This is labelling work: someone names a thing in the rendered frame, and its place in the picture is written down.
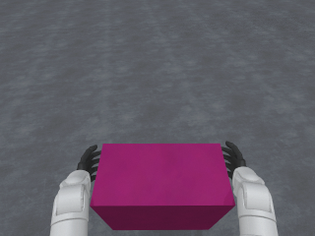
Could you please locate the robot right forearm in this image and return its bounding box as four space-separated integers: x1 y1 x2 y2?
232 166 279 236

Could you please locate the robot left forearm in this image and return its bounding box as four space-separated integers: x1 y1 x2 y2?
49 169 92 236

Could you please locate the robot right hand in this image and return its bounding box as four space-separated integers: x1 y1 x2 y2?
221 141 247 180

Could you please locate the robot left hand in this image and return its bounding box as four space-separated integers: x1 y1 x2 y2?
77 145 101 182

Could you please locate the carton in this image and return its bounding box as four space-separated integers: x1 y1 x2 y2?
90 144 236 230

